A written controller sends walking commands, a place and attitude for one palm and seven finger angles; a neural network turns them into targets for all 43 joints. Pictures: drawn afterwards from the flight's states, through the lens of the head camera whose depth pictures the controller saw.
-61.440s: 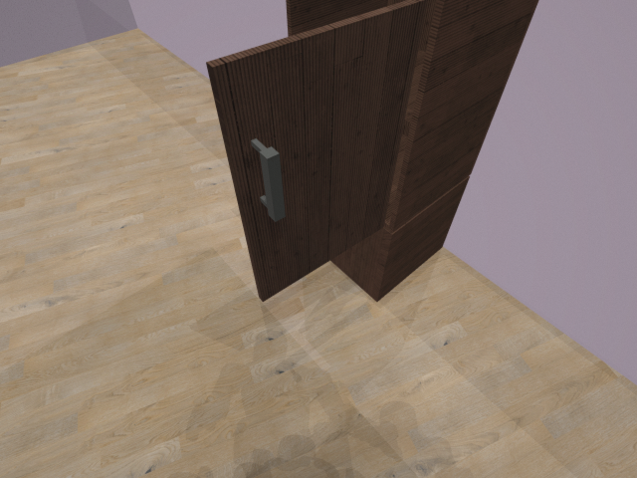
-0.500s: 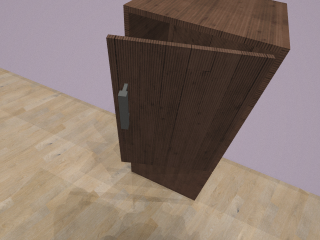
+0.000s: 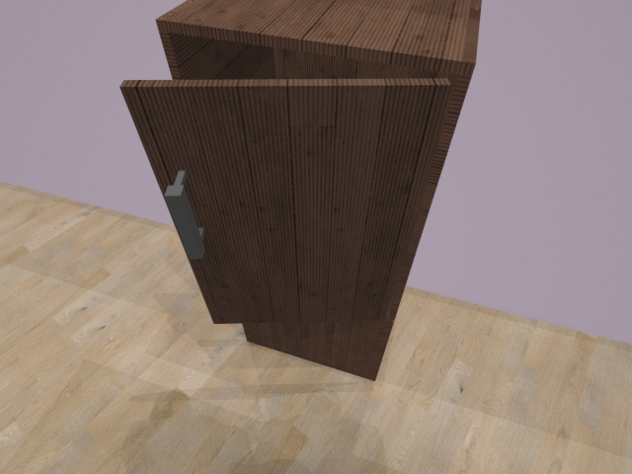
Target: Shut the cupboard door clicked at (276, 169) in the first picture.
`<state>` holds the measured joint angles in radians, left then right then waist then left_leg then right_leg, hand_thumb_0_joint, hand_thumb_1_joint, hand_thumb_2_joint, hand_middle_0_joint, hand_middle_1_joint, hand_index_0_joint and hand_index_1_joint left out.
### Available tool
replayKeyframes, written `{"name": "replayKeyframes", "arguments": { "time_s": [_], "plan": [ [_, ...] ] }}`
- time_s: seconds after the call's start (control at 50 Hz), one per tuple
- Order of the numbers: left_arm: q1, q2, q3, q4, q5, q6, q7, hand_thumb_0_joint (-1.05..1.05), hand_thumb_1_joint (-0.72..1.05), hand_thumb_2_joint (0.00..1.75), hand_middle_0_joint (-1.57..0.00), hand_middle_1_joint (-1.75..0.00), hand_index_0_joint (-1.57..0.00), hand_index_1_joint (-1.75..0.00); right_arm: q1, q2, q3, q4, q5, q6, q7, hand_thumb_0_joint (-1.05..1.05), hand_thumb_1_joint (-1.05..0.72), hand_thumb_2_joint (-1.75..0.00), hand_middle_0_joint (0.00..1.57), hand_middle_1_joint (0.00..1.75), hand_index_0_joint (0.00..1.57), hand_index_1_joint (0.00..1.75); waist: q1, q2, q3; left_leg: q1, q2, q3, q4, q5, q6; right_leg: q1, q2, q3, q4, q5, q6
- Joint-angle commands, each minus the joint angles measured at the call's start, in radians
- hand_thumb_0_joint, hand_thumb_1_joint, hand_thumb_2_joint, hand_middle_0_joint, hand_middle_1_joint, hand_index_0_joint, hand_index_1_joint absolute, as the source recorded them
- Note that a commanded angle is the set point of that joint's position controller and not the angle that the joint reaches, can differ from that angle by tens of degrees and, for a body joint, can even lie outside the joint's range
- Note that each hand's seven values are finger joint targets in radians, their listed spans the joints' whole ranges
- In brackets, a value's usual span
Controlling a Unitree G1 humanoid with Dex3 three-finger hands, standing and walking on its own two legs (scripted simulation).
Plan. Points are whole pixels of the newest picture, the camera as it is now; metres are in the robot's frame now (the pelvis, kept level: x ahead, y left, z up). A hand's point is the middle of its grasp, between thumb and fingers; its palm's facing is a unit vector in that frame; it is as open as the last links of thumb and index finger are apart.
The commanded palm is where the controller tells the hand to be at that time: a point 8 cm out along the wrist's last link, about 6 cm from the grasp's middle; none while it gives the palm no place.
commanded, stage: come to a stop and stand still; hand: left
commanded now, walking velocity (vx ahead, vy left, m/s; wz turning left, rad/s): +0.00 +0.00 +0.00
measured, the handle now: (189, 215) +0.48 +0.22 +0.05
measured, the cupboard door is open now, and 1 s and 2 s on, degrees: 19 19 19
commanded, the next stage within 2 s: look again from close up in 0.38 s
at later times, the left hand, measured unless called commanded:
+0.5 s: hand out of the picture -0.04 +0.13 -0.18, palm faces +0.07 -0.99 -0.13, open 7.3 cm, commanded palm none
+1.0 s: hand out of the picture +0.03 +0.20 -0.17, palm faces +0.00 -0.97 -0.23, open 7.4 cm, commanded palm none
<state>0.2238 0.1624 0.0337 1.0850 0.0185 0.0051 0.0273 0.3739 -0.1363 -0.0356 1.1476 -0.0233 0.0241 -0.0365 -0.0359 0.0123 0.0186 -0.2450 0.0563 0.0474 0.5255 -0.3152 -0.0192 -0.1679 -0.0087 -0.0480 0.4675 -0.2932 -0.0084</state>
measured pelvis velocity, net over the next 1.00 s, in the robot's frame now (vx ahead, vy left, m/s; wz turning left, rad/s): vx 0.01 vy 0.02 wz -0.01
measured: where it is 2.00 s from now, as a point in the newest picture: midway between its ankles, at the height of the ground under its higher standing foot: outside the picture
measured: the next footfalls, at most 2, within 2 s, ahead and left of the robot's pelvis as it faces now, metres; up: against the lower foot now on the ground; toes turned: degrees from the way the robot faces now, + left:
none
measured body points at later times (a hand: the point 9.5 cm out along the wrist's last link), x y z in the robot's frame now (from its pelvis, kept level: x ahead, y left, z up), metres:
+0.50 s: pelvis +0.01 -0.01 +0.00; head +0.02 -0.01 +0.45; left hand -0.04 +0.18 -0.16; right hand +0.00 -0.23 -0.16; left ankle +0.01 +0.13 -0.74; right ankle -0.03 -0.11 -0.74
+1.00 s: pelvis +0.01 +0.02 +0.00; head +0.03 +0.01 +0.45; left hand +0.03 +0.25 -0.15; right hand +0.01 -0.20 -0.16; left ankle +0.00 +0.13 -0.74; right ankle -0.03 -0.11 -0.74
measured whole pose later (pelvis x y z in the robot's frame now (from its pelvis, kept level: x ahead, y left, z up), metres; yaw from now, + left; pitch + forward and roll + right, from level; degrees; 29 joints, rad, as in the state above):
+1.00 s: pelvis +0.01 +0.02 +0.00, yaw +0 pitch +0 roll +1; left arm 0.25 0.17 -0.01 1.08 0.01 -0.01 0.03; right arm 0.30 -0.16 0.02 1.09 -0.02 -0.02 -0.02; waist 0.00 0.01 0.03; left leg -0.21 0.01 0.09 0.49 -0.27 0.01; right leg -0.17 -0.05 -0.02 0.51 -0.33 0.02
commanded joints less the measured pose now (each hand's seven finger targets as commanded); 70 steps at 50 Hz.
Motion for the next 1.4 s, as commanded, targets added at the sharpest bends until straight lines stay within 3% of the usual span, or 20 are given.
{"name": "replayKeyframes", "arguments": {
  "time_s": [0.0,0.06,0.16,0.44,0.46,0.48,0.52,0.54,0.74,0.92,1.06,1.08,1.1,1.12,1.14,1.16,1.18,1.22,1.3,1.38],
  "plan": [
    [0.062,0.089,0.006,-0.007,-0.005,-0.022,0.006,0.00,0.90,0.90,-0.20,-0.30,-0.20,-0.30,0.014,-0.027,0.003,-0.034,-0.004,-0.015,-0.001,0.00,-0.90,-0.90,0.20,0.30,0.20,0.30,0.022,-0.199,0.100,-0.061,0.022,-0.013,0.037,0.006,-0.002,-0.048,-0.218,0.165,-0.204,0.246,-0.104],
    [0.067,0.071,-0.003,-0.001,-0.012,-0.025,0.008,0.00,0.90,0.90,-0.20,-0.30,-0.20,-0.30,0.059,-0.025,0.006,0.001,0.004,-0.023,-0.003,0.00,-0.90,-0.90,0.20,0.30,0.20,0.30,0.014,-0.105,0.057,0.033,0.037,-0.013,-0.069,0.205,-0.005,-0.030,-0.166,0.092,-0.129,0.360,-0.066],
    [0.082,0.065,-0.005,0.008,-0.012,-0.013,0.008,0.00,0.90,0.90,-0.20,-0.30,-0.20,-0.30,0.024,-0.033,0.008,0.011,0.004,-0.024,-0.006,0.00,-0.90,-0.90,0.20,0.30,0.20,0.30,0.031,0.013,0.106,0.054,0.059,-0.024,-0.132,0.250,0.001,-0.050,-0.111,0.074,-0.154,0.209,-0.022],
    [0.155,0.047,-0.012,0.032,-0.006,-0.024,0.009,0.00,0.90,0.90,-0.20,-0.30,-0.20,-0.30,-0.024,-0.048,0.008,-0.006,0.010,-0.029,-0.008,0.00,-0.90,-0.90,0.20,0.30,0.20,0.30,0.033,-0.022,0.056,0.109,0.058,-0.021,-0.151,0.245,0.006,-0.026,-0.106,0.078,-0.177,0.228,-0.015],
    [0.229,0.076,-0.018,0.061,0.007,-0.057,0.050,0.00,0.90,0.90,-0.20,-0.30,-0.20,-0.30,-0.146,-0.097,0.014,-0.083,0.020,-0.052,0.009,0.00,-0.90,-0.90,0.20,0.30,0.20,0.30,0.074,0.003,0.080,-0.001,0.045,0.005,0.080,0.204,-0.009,-0.043,-0.170,0.168,-0.144,0.659,0.020],
    [0.181,0.123,-0.011,0.010,0.002,-0.065,0.042,0.00,0.90,0.90,-0.20,-0.30,-0.20,-0.30,-0.074,-0.038,0.016,-0.114,0.015,-0.039,0.014,0.00,-0.90,-0.90,0.20,0.30,0.20,0.30,0.004,0.009,0.012,-0.002,0.017,-0.025,0.059,-0.005,0.012,-0.024,-0.207,0.176,-0.137,0.490,-0.037],
    [0.135,0.095,-0.017,-0.004,0.002,-0.062,0.029,0.00,0.90,0.90,-0.20,-0.30,-0.20,-0.30,-0.019,-0.047,0.014,-0.090,0.011,-0.045,0.017,0.00,-0.90,-0.90,0.20,0.30,0.20,0.30,-0.011,0.057,-0.004,0.044,0.026,-0.029,-0.023,0.091,0.014,-0.075,-0.140,0.116,-0.110,0.180,-0.066],
    [0.142,0.077,-0.020,-0.006,0.000,-0.065,0.027,0.00,0.90,0.90,-0.20,-0.30,-0.20,-0.30,-0.007,-0.048,0.021,-0.091,0.007,-0.053,0.018,0.00,-0.90,-0.90,0.20,0.30,0.20,0.30,0.003,0.072,-0.014,0.055,0.035,-0.044,-0.031,0.171,0.024,-0.069,-0.111,0.092,-0.077,0.196,-0.060],
    [0.144,0.059,-0.028,-0.008,-0.003,-0.031,0.015,0.00,0.90,0.90,-0.20,-0.30,-0.20,-0.30,-0.034,-0.100,0.030,-0.109,0.009,-0.059,0.009,0.00,-0.90,-0.90,0.20,0.30,0.20,0.30,0.041,-0.009,0.105,-0.029,0.051,-0.089,-0.140,0.172,0.064,-0.070,-0.071,0.063,-0.035,0.065,-0.027],
    [0.112,0.096,-0.023,-0.023,-0.006,-0.021,0.012,0.00,0.90,0.90,-0.20,-0.30,-0.20,-0.30,-0.041,-0.129,0.031,-0.096,0.008,-0.061,0.010,0.00,-0.90,-0.90,0.20,0.30,0.20,0.30,0.046,-0.008,0.048,0.022,0.052,-0.080,-0.157,0.214,0.064,-0.040,-0.081,0.060,-0.028,0.099,-0.017],
    [0.100,0.110,-0.018,-0.021,-0.006,-0.024,0.013,0.00,0.90,0.90,-0.20,-0.30,-0.20,-0.30,-0.048,-0.127,0.031,-0.079,0.009,-0.063,0.006,0.00,-0.90,-0.90,0.20,0.30,0.20,0.30,0.045,0.008,0.008,0.066,0.049,-0.060,-0.133,0.316,0.060,-0.015,-0.092,0.065,-0.026,0.199,-0.019],
    [0.158,0.116,-0.021,0.003,0.004,-0.038,0.049,0.00,0.90,0.90,-0.20,-0.30,-0.20,-0.30,-0.114,-0.167,0.018,-0.138,0.021,-0.058,0.014,0.00,-0.90,-0.90,0.20,0.30,0.20,0.30,0.062,-0.128,0.043,0.006,0.082,-0.054,0.054,0.427,0.033,-0.047,-0.131,0.112,-0.061,0.461,-0.003],
    [-0.730,0.761,0.440,-1.662,-0.103,-0.327,0.063,0.00,0.90,0.90,-0.20,-0.30,-0.20,-0.30,-0.030,-0.370,-0.034,-0.390,0.020,-0.271,-0.070,0.00,-0.90,-0.90,0.20,0.30,0.20,0.30,-0.087,0.003,-0.365,0.344,0.018,-0.059,0.097,0.596,0.055,-0.057,-0.028,0.012,0.162,0.550,-0.007],
    [0.054,0.206,0.015,-1.263,-0.124,-0.226,0.059,0.00,0.90,0.90,-0.22,-0.32,-0.22,-0.32,-0.106,-0.237,0.036,-0.400,0.079,-0.356,-0.089,0.00,-0.90,-0.90,0.20,0.30,0.20,0.30,0.013,0.378,-0.494,0.436,0.008,-0.078,0.025,0.721,0.036,-0.160,0.017,-0.035,0.276,0.258,-0.002],
    [0.063,0.187,0.063,-1.269,-0.167,-0.174,0.100,0.00,0.90,0.90,-0.24,-0.34,-0.24,-0.34,-0.137,-0.220,0.028,-0.361,0.053,-0.383,-0.076,0.00,-0.90,-0.90,0.20,0.30,0.20,0.30,0.061,0.324,-0.448,0.361,0.020,-0.075,-0.019,0.830,-0.015,-0.141,0.015,-0.045,0.198,0.111,-0.016],
    [0.304,-0.100,-0.092,-1.024,-0.172,-0.064,0.085,0.00,0.90,0.90,-0.25,-0.36,-0.25,-0.36,-0.138,-0.171,0.015,-0.336,0.065,-0.391,-0.038,0.00,-0.90,-0.90,0.20,0.30,0.20,0.30,0.010,0.190,-0.284,0.214,0.010,-0.086,-0.047,0.692,0.000,-0.202,-0.005,-0.047,0.150,0.074,0.007],
    [0.081,-0.002,-0.041,-1.182,-0.172,-0.094,0.087,0.00,0.90,0.90,-0.27,-0.38,-0.27,-0.38,-0.118,-0.223,-0.024,-0.397,0.068,-0.400,-0.018,0.00,-0.90,-0.90,0.20,0.30,0.20,0.30,-0.006,0.122,-0.137,0.079,0.004,-0.093,-0.008,0.493,-0.001,-0.209,-0.012,-0.040,0.116,0.140,0.004],
    [0.197,0.045,0.048,-1.050,-0.165,-0.186,0.042,0.00,0.90,0.90,-0.31,-0.42,-0.31,-0.42,-0.170,-0.222,-0.038,-0.461,0.047,-0.407,-0.011,0.00,-0.90,-0.90,0.20,0.30,0.20,0.30,-0.001,-0.086,0.031,-0.123,-0.043,-0.076,0.064,0.246,0.018,-0.305,-0.008,-0.061,0.094,0.121,0.003],
    [0.506,0.002,0.155,-0.837,-0.244,-0.464,-0.175,0.00,0.90,0.90,-0.38,-0.50,-0.38,-0.50,-0.223,-0.204,-0.068,-0.556,0.029,-0.375,0.027,0.00,-0.90,-0.90,0.20,0.30,0.20,0.30,0.097,-0.384,-0.040,-0.390,-0.075,-0.044,0.254,0.147,-0.001,-0.398,-0.006,-0.041,0.287,0.155,0.006],
    [0.391,0.163,0.292,-0.897,-0.311,-0.665,-0.388,0.00,0.90,0.90,-0.46,-0.58,-0.46,-0.58,-0.257,-0.217,-0.078,-0.665,0.038,-0.358,0.042,0.00,-0.90,-0.90,0.20,0.30,0.20,0.30,0.129,-0.128,-0.216,-0.517,-0.099,-0.007,0.419,0.064,0.000,-0.420,-0.042,0.085,0.414,0.109,-0.007]
  ]
}}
